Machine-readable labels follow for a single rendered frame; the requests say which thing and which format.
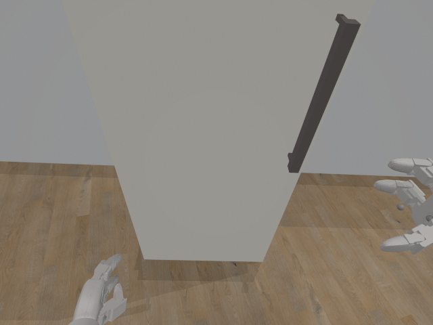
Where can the handle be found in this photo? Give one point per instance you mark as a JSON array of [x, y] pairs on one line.
[[343, 40]]

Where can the fridge door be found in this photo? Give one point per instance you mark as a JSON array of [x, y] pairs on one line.
[[200, 102]]

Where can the left robot hand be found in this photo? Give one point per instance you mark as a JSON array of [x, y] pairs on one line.
[[95, 293]]

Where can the right robot hand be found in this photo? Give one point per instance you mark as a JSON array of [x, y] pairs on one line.
[[421, 236]]

